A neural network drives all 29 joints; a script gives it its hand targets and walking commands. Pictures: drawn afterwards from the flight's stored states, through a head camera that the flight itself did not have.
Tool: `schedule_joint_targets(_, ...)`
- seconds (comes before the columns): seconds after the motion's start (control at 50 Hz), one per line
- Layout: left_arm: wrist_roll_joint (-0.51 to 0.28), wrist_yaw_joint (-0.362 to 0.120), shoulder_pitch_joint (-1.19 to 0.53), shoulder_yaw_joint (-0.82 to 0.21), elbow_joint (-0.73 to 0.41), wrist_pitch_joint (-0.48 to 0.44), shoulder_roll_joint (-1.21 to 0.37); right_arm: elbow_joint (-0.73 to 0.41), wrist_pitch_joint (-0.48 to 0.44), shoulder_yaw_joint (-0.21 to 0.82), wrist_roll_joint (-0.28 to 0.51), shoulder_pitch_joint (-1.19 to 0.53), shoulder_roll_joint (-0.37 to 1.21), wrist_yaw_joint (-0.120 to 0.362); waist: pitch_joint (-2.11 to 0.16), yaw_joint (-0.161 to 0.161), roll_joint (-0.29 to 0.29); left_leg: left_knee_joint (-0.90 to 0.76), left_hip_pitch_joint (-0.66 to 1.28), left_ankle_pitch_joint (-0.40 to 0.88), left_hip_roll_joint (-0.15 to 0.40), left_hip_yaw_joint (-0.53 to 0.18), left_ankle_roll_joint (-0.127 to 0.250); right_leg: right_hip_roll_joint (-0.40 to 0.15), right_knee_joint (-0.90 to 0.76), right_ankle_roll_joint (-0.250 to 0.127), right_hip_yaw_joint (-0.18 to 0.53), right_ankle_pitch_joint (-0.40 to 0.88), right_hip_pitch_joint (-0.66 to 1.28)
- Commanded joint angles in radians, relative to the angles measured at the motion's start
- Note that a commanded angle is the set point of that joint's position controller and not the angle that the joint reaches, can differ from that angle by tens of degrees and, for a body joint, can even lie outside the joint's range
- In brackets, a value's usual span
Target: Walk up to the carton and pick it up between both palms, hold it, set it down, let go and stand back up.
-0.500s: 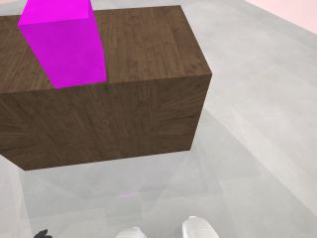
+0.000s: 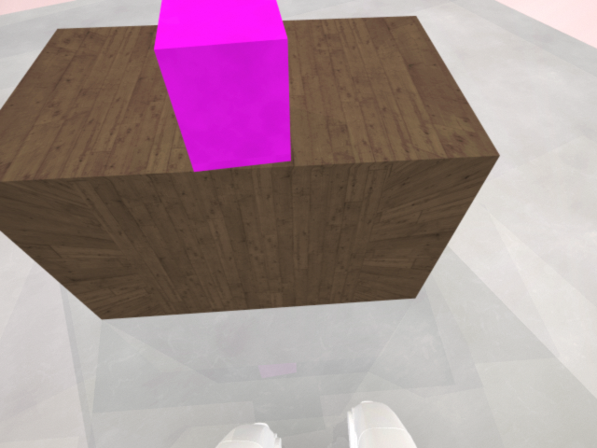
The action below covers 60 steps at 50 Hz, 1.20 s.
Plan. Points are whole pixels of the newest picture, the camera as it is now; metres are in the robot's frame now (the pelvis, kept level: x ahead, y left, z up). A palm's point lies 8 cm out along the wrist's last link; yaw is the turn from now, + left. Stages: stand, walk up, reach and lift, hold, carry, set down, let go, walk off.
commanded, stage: walk up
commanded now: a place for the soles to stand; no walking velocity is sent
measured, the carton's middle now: (231, 82) +0.73 +0.13 +0.08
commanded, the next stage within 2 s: none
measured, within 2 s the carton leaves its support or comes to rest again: neither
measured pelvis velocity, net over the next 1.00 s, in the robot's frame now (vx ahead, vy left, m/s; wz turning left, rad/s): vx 0.13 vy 0.13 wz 0.04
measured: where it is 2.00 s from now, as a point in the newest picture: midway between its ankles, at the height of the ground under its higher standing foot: outside the picture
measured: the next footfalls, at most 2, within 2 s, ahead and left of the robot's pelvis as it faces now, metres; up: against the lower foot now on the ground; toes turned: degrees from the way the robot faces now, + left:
right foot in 0.14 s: +0.12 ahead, -0.12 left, +0.00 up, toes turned -2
left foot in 0.46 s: +0.17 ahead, +0.26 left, +0.00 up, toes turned +0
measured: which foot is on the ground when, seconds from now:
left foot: down 0.00-0.20, up 0.22-0.44, down 0.46-1.00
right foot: up 0.00-0.12, down 0.14-0.46, up 0.48-0.68, down 0.70-1.00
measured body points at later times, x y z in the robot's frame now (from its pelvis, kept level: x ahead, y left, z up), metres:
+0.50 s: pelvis +0.08 +0.11 -0.01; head +0.10 +0.10 +0.44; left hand +0.13 +0.46 -0.11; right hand +0.18 -0.20 -0.13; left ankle +0.13 +0.26 -0.70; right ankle +0.08 -0.09 -0.68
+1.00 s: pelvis +0.13 +0.13 +0.00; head +0.17 +0.13 +0.45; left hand +0.22 +0.47 -0.10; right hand +0.26 -0.19 -0.11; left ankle +0.13 +0.26 -0.70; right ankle +0.16 -0.01 -0.70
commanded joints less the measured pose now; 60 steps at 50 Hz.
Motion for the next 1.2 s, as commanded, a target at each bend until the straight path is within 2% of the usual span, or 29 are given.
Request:
schedule_joint_targets(0.0,-0.011,0.011,0.127,0.078,-0.030,-0.030,0.259,-0.101,-0.045,-0.133,-0.042,0.038,-0.257,-0.033,-0.110,-0.043,0.212,-0.409,0.287,0.242,0.269,-0.474,0.121,-0.028,-0.178,-0.009,-0.035,0.034,-0.160)
schedule_joint_targets(0.08,-0.009,0.017,0.079,0.061,-0.044,-0.038,0.224,-0.111,-0.044,-0.131,-0.042,0.105,-0.247,-0.036,-0.128,-0.064,0.183,-0.389,0.328,0.494,0.277,-0.470,0.119,0.009,-0.367,-0.001,-0.056,0.051,-0.071)
schedule_joint_targets(0.12,-0.012,0.018,0.137,0.063,-0.021,-0.054,0.208,-0.138,-0.039,-0.116,-0.039,0.007,-0.223,-0.035,-0.144,-0.003,0.162,-0.269,0.171,0.525,0.223,-0.352,0.110,0.031,-0.531,-0.021,-0.068,0.168,0.148)
schedule_joint_targets(0.14,-0.001,0.027,0.264,0.084,0.018,-0.060,0.226,-0.178,-0.038,-0.110,-0.033,-0.076,-0.216,-0.030,-0.191,0.085,0.108,-0.120,0.032,0.580,0.172,-0.244,0.049,0.028,-0.684,-0.046,-0.049,0.313,0.396)
schedule_joint_targets(0.16,0.009,0.040,0.397,0.124,0.045,-0.065,0.326,-0.204,-0.048,-0.082,-0.020,-0.105,-0.142,-0.026,-0.247,0.142,-0.110,0.156,-0.122,0.457,0.077,-0.130,-0.023,-0.124,-0.821,-0.103,0.209,0.271,0.572)
schedule_joint_targets(0.18,0.005,0.039,0.371,0.155,0.029,-0.053,0.394,-0.217,-0.045,-0.075,-0.029,-0.066,-0.133,-0.027,-0.287,0.131,-0.225,0.265,-0.404,-0.135,-0.030,-0.041,-0.086,-0.346,-0.842,-0.201,0.559,0.195,0.760)
schedule_joint_targets(0.22,-0.008,0.033,0.253,0.157,-0.007,-0.038,0.395,-0.180,-0.031,-0.111,-0.048,-0.093,-0.254,-0.041,-0.161,0.107,-0.141,0.411,-0.488,-0.193,0.077,-0.193,-0.099,-0.471,-0.795,-0.340,0.681,0.199,0.632)
schedule_joint_targets(0.28,0.000,0.027,0.070,0.122,-0.068,-0.045,0.302,-0.118,-0.039,-0.123,-0.044,-0.037,-0.274,-0.021,0.024,0.013,-0.042,0.403,-0.371,-0.096,0.148,-0.178,-0.084,-0.374,-0.781,-0.255,0.348,0.289,0.363)
schedule_joint_targets(0.32,0.019,0.020,0.000,0.118,-0.093,-0.048,0.328,-0.102,-0.028,-0.125,-0.029,-0.024,-0.236,0.008,0.021,-0.014,-0.139,0.248,-0.173,-0.049,0.159,-0.128,-0.058,-0.267,-0.750,-0.197,0.162,0.238,0.211)
schedule_joint_targets(0.38,0.034,0.006,-0.061,0.130,-0.104,-0.048,0.362,-0.095,-0.028,-0.131,-0.021,0.042,-0.215,0.018,-0.031,-0.068,-0.273,-0.052,-0.022,-0.077,0.193,-0.069,-0.037,-0.250,-0.653,-0.172,0.115,0.246,0.186)
schedule_joint_targets(0.4,0.034,0.003,-0.130,0.127,-0.109,-0.034,0.351,-0.036,-0.037,-0.144,-0.025,0.175,-0.227,0.009,-0.086,-0.155,-0.165,-0.194,0.223,0.056,0.177,-0.004,-0.037,-0.188,-0.452,-0.113,-0.009,0.266,0.082)
schedule_joint_targets(0.42,0.042,-0.003,-0.103,0.099,-0.115,-0.018,0.265,0.029,-0.052,-0.159,-0.028,0.310,-0.250,-0.012,-0.101,-0.203,0.120,-0.288,0.318,0.051,0.059,0.023,-0.059,-0.077,-0.101,-0.068,-0.091,0.333,0.018)
schedule_joint_targets(0.44,0.037,0.002,-0.034,0.059,-0.106,-0.013,0.155,0.034,-0.057,-0.168,-0.036,0.335,-0.269,-0.036,-0.024,-0.212,0.326,-0.367,0.331,0.037,0.092,-0.150,-0.086,0.051,0.096,-0.019,-0.051,-0.023,-0.182)
schedule_joint_targets(0.46,0.021,0.014,0.001,0.050,-0.123,-0.010,0.133,-0.009,-0.054,-0.162,-0.043,0.232,-0.340,-0.050,-0.006,-0.150,0.419,-0.461,0.209,-0.095,0.247,-0.528,-0.028,0.131,0.171,0.014,0.007,-0.168,-0.292)
schedule_joint_targets(0.5,0.019,0.012,-0.017,0.086,-0.103,-0.011,0.273,-0.056,-0.054,-0.153,-0.019,0.003,-0.414,-0.043,0.001,-0.055,0.238,-0.671,0.026,-0.394,0.412,-0.935,0.169,0.082,0.158,-0.010,0.065,-0.105,-0.208)
schedule_joint_targets(0.52,0.021,0.004,0.004,0.084,-0.084,-0.019,0.291,-0.076,-0.064,-0.147,-0.016,-0.024,-0.363,-0.048,0.023,-0.027,0.164,-0.616,0.036,-0.364,0.412,-0.865,0.204,0.032,0.123,-0.001,0.052,-0.039,-0.204)
schedule_joint_targets(0.56,0.016,-0.014,0.054,0.078,-0.050,-0.022,0.239,-0.072,-0.073,-0.129,-0.023,-0.016,-0.289,-0.058,-0.051,-0.016,0.227,-0.423,0.099,-0.045,0.355,-0.577,0.210,-0.002,-0.066,0.009,0.003,-0.055,-0.110)
schedule_joint_targets(0.6,0.017,-0.028,0.065,0.074,-0.043,-0.018,0.194,-0.054,-0.092,-0.107,-0.011,0.013,-0.259,-0.078,-0.073,-0.009,0.170,-0.344,0.087,0.296,0.384,-0.522,0.229,-0.015,-0.166,-0.002,-0.004,-0.027,-0.018)
schedule_joint_targets(0.68,0.025,-0.033,0.094,0.071,-0.006,-0.016,0.161,-0.075,-0.103,-0.067,0.013,-0.063,-0.215,-0.094,-0.156,0.051,0.077,-0.170,-0.104,0.444,0.285,-0.334,0.123,0.047,-0.508,-0.038,-0.014,0.252,0.357)
schedule_joint_targets(0.72,0.026,-0.029,0.032,0.084,-0.032,-0.026,0.269,-0.082,-0.098,-0.043,0.019,-0.061,-0.141,-0.095,-0.154,0.027,-0.092,0.093,-0.141,0.203,0.088,-0.066,-0.024,-0.184,-0.698,-0.137,0.402,0.418,0.308)
schedule_joint_targets(0.74,0.020,-0.037,-0.028,0.083,-0.037,-0.026,0.291,-0.058,-0.093,-0.059,0.009,-0.046,-0.182,-0.103,-0.171,0.002,-0.077,0.060,-0.063,0.025,0.092,-0.028,-0.039,-0.255,-0.676,-0.215,0.447,0.454,0.264)
schedule_joint_targets(0.8,0.003,-0.050,-0.101,0.055,-0.037,-0.008,0.215,0.002,-0.109,-0.060,0.014,0.016,-0.185,-0.098,-0.227,-0.024,-0.085,-0.117,0.118,0.223,0.121,-0.072,-0.021,-0.143,-0.518,-0.139,0.211,0.634,0.225)
schedule_joint_targets(0.84,-0.005,-0.049,-0.116,0.037,-0.053,0.005,0.176,0.006,-0.123,-0.071,0.016,0.000,-0.226,-0.100,-0.240,-0.014,-0.031,-0.207,0.163,0.415,0.211,-0.252,0.060,-0.026,-0.400,-0.046,0.075,0.608,0.186)
schedule_joint_targets(0.9,-0.012,-0.048,-0.117,0.040,-0.042,0.017,0.167,-0.007,-0.128,-0.062,0.006,-0.091,-0.243,-0.109,-0.234,0.020,0.006,-0.209,0.123,0.490,0.266,-0.314,0.113,-0.005,-0.390,-0.033,0.059,0.498,0.213)
schedule_joint_targets(0.94,-0.004,-0.052,-0.078,0.046,-0.020,0.013,0.176,-0.001,-0.128,-0.059,0.011,-0.117,-0.228,-0.106,-0.264,0.024,0.041,-0.159,0.089,0.559,0.231,-0.259,0.073,-0.020,-0.421,-0.038,0.074,0.603,0.283)
schedule_joint_targets(1.04,0.004,-0.056,-0.152,0.044,-0.031,0.020,0.190,-0.001,-0.117,-0.047,0.010,-0.145,-0.196,-0.107,-0.224,0.008,-0.012,-0.218,0.049,0.331,0.196,-0.210,0.047,-0.043,-0.472,-0.058,0.119,0.511,0.262)
schedule_joint_targets(1.08,-0.002,-0.055,-0.149,0.043,-0.012,0.023,0.171,0.007,-0.120,-0.042,-0.003,-0.179,-0.210,-0.102,-0.219,0.025,0.044,-0.245,0.058,0.307,0.217,-0.247,0.064,-0.024,-0.490,-0.034,0.097,0.439,0.261)
schedule_joint_targets(1.12,0.008,-0.059,-0.158,0.045,-0.013,0.021,0.173,0.012,-0.122,-0.044,0.001,-0.167,-0.206,-0.102,-0.229,0.004,-0.031,-0.250,0.066,0.333,0.229,-0.266,0.071,-0.015,-0.493,-0.028,0.090,0.465,0.280)
schedule_joint_targets(1.18,0.004,-0.061,-0.165,0.042,-0.009,0.023,0.166,0.008,-0.119,-0.044,-0.005,-0.192,-0.203,-0.099,-0.238,0.018,0.037,-0.269,0.058,0.232,0.195,-0.208,0.038,-0.026,-0.547,-0.038,0.105,0.383,0.276)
